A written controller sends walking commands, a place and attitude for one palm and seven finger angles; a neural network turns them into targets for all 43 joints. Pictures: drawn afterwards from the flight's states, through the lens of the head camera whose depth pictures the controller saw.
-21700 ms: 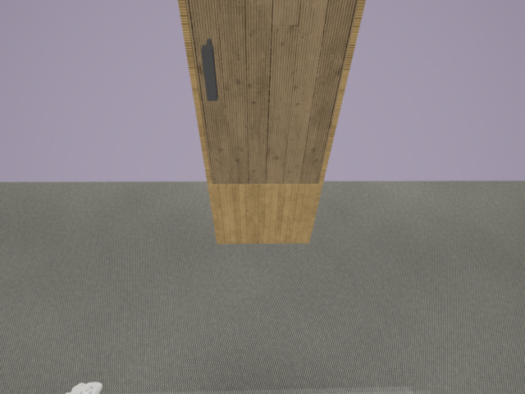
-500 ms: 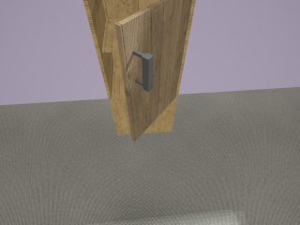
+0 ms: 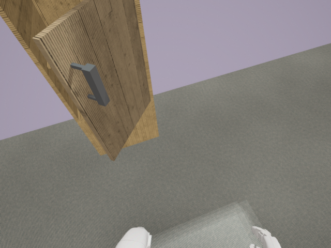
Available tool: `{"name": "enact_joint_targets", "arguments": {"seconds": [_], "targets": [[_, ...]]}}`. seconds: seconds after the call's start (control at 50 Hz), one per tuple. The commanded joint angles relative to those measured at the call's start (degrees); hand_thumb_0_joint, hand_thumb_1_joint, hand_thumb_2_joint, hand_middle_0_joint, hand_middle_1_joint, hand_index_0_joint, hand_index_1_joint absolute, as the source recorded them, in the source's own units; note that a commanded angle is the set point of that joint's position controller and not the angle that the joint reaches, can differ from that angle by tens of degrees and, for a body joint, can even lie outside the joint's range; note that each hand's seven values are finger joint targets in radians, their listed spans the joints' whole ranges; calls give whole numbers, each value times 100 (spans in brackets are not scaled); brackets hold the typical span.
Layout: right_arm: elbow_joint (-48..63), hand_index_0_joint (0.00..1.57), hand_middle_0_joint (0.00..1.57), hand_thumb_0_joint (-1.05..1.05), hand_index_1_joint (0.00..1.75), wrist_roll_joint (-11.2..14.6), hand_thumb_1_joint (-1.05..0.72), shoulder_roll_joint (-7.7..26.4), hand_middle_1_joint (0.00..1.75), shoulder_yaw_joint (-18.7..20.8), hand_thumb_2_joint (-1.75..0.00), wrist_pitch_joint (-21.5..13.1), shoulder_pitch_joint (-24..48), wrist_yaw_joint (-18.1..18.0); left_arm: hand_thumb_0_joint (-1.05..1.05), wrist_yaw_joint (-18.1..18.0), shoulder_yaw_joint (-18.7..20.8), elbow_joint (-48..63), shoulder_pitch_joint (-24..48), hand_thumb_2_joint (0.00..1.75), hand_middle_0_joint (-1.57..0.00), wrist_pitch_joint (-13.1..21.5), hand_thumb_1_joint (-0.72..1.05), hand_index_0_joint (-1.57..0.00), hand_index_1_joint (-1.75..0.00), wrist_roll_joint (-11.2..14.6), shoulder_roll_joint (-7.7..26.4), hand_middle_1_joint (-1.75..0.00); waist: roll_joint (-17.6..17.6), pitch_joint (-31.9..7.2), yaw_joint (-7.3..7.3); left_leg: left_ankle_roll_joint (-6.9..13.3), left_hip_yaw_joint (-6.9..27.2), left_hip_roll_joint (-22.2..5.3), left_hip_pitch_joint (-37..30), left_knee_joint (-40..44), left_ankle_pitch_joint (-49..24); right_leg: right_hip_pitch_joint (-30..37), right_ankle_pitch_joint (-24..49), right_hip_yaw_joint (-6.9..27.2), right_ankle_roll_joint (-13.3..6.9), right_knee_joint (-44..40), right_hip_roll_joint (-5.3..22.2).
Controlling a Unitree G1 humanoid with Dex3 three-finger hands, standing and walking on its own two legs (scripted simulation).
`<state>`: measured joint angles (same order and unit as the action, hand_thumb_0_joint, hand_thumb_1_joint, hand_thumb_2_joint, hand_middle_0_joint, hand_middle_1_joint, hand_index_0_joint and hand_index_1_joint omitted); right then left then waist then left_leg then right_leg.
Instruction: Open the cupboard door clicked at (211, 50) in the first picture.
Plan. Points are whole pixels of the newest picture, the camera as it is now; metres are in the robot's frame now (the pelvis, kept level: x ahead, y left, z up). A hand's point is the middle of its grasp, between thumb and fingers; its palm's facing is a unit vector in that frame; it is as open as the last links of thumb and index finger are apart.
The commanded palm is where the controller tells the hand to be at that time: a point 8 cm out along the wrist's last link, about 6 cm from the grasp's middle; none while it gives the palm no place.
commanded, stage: walk to a spot facing it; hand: left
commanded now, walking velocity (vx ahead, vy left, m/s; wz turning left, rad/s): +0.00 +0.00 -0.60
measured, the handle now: (90, 84) +0.49 +0.26 +0.09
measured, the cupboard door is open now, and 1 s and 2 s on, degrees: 47 47 47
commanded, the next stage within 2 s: none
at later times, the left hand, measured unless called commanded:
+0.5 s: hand (97, 222) +0.18 +0.23 -0.17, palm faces -0.28 -0.92 -0.26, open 7.4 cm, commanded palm none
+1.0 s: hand (139, 203) +0.25 +0.12 -0.18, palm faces -0.56 -0.81 -0.17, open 7.4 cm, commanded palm none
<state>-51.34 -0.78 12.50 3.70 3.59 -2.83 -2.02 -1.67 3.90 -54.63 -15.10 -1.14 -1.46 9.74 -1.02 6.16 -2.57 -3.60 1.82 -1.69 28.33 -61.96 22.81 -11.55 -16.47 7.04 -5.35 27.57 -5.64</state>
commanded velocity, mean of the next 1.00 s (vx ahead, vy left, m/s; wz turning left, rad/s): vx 0.08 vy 0.00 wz -0.60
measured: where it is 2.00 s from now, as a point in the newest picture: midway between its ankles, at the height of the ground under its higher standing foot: (233, 229)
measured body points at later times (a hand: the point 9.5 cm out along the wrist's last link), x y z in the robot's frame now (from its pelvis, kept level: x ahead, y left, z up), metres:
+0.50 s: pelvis +0.03 +0.04 +0.00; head +0.11 +0.04 +0.44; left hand +0.20 +0.28 -0.15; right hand +0.02 -0.21 -0.14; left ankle +0.05 +0.18 -0.74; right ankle -0.02 -0.08 -0.69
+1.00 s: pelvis +0.08 +0.02 -0.01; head +0.11 +0.00 +0.43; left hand +0.28 +0.17 -0.16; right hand -0.01 -0.23 -0.15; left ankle +0.14 +0.11 -0.75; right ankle -0.01 -0.08 -0.73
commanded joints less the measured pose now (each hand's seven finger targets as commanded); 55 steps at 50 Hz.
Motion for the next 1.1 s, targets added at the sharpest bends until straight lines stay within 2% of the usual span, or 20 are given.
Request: {"name": "enact_joint_targets", "arguments": {"seconds": [0.0,0.1,0.18,0.2,0.22,0.24,0.26,0.3,0.36,0.48,0.54,0.56,0.58,0.6,0.7,0.86,0.92,0.96,0.98,1.08], "targets": [[598,20,20,0,30,26,-90,358,30,80,-90,-145,277,-29,0,-51,327,345,-529,90,-20,72,90,-20,-30,-13,1192,-30,701,-728,-60,-10,87,22,672,273,106,1179,4120,1777,-641,-295,1634],[774,20,20,0,30,73,-90,326,30,68,-90,-227,304,-26,0,-33,377,469,-430,90,-20,44,90,-20,-30,-33,1303,-30,889,-809,-79,63,44,183,170,1136,216,1007,4288,2077,-665,-135,1532],[609,20,20,0,30,102,-90,398,30,71,-90,-303,-509,-64,0,-24,372,605,26,90,-20,16,90,-20,-30,3,1254,-30,560,-1038,360,117,67,183,-1577,3227,-791,41,3575,1942,-211,381,1092],[522,20,20,0,30,45,-90,677,30,101,-90,-368,-944,-103,0,-5,334,691,75,90,-20,22,90,-20,-30,68,1090,-30,-54,-1233,525,349,595,-471,-2668,4018,-1391,-812,2300,1501,72,861,630],[547,20,20,0,30,-38,-90,1248,30,187,-90,-411,-1168,-113,0,77,283,736,-212,90,-20,18,90,-20,-30,123,792,-30,-1654,-1452,441,1055,2255,-2183,-3425,4226,-2665,-1890,-1305,414,483,2174,-114],[663,20,20,0,30,-57,-90,1309,30,148,-90,-350,-1183,-125,0,121,266,788,-194,90,-20,43,90,-20,-30,48,884,-30,-1311,-1068,393,1596,2561,-2824,-2660,4354,-2853,-2026,-2168,-130,664,3220,183],[723,20,20,0,30,-128,-90,1202,30,113,-90,-358,-1134,-131,0,179,266,826,10,90,-20,45,90,-20,-30,-30,914,-30,-471,-724,394,1666,2293,-2617,-2247,4340,-3174,-2170,-1949,-270,735,3904,336],[702,20,20,0,30,-120,-90,915,30,2,-90,-374,-1010,-115,0,213,283,740,145,90,-20,5,90,-20,-30,-21,912,-30,-1227,-667,266,1316,1206,-1973,-2104,4027,-4214,-2254,-1464,-288,814,4436,581],[660,20,20,0,30,-118,-90,861,30,-2,-90,-374,-1053,-103,0,336,199,793,339,90,-20,-83,90,-20,-30,36,737,-30,-1091,-847,249,1077,104,-1495,-2283,3901,-4205,-2031,-1063,-706,851,3803,694],[434,20,20,0,30,-136,-90,1084,30,112,-90,-323,-1485,-27,0,393,109,922,859,90,-20,-51,90,-20,-30,20,678,-30,-1214,-782,497,957,-398,-1640,-2232,3686,-3870,-1171,-929,-1259,674,1746,569],[428,20,20,0,30,-90,-90,1158,30,141,-90,-293,-1318,16,0,364,138,765,445,90,-20,6,90,-20,-30,32,829,-30,-1003,-919,170,585,-696,-1529,-1802,2947,-3368,-2,289,-1348,505,269,490],[493,20,20,0,30,-22,-90,1022,30,128,-90,-288,-1289,62,0,313,208,622,-19,90,-20,58,90,-20,-30,14,1188,-30,-203,-1188,-65,292,-984,-1318,-1045,2053,-2548,1172,1408,-757,309,-258,993],[758,20,20,0,30,24,-90,502,30,2,-90,-269,-1131,114,0,196,375,536,-372,90,-20,134,90,-20,-30,-35,1922,-30,1890,-1338,-238,-55,-1368,-388,547,463,875,2001,3300,1539,-369,-630,2699],[789,20,20,0,30,21,-90,734,30,24,-90,-193,-958,49,0,120,343,461,-553,90,-20,87,90,-20,-30,72,2072,-30,1595,-1272,-397,-22,-443,-376,607,-215,1572,1462,3555,1565,-821,-559,3013],[375,20,20,0,30,13,-90,524,30,22,-90,-141,-1090,48,0,-4,221,796,583,90,-20,27,90,-20,-30,26,1346,-30,784,-1039,220,-102,-282,-398,198,-131,269,609,3061,625,-541,-383,1888],[538,20,20,0,30,-17,-90,488,30,53,-90,-291,-958,132,0,151,299,712,487,90,-20,74,90,-20,-30,-16,1418,-30,985,-504,162,9,-446,-82,-509,1779,342,-197,-531,1451,-617,-1080,1707],[229,20,20,0,30,-34,-90,576,30,58,-90,-452,-1912,81,0,224,268,791,845,90,-20,86,90,-20,-30,31,1170,-30,517,-518,688,121,-562,-62,-2595,3583,-247,-1723,-1619,1093,-172,-491,1096],[75,20,20,0,30,-190,-90,1452,30,213,-90,-525,-2832,-26,0,315,137,1148,1066,90,-20,126,90,-20,-30,65,533,-30,-1963,-518,1039,1083,2681,-2701,-3409,5248,1877,-3492,-2067,-694,451,2604,72],[160,20,20,0,30,-159,-90,1380,30,187,-90,-553,-2664,-5,0,383,174,1229,1409,90,-20,195,90,-20,-30,-23,748,-30,-1070,-243,1004,1393,2842,-2994,-2876,5349,1732,-3544,-1609,-412,419,3354,675],[107,20,20,0,30,-108,-90,538,30,-79,-90,-711,-2176,-23,0,546,146,776,1013,90,-20,135,90,-20,-30,-47,353,-30,-754,-193,474,769,-179,-1688,-2683,4822,-1773,-3218,126,-804,619,4103,1041]]}}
